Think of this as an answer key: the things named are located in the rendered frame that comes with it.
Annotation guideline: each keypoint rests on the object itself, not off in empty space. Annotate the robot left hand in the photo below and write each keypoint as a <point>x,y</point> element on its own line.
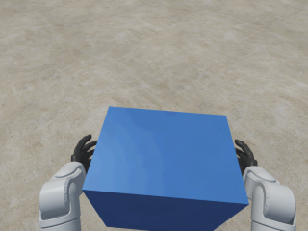
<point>81,152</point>

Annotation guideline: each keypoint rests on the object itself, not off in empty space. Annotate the robot right forearm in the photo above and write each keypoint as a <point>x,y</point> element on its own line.
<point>273,206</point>

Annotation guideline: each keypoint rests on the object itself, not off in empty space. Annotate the robot right hand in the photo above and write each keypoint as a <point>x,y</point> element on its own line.
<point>246,156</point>

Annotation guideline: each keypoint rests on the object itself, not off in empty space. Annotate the carton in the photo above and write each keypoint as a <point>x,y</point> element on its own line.
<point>156,170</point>

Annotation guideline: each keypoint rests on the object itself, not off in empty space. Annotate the robot left forearm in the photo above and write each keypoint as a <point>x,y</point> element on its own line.
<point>58,200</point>

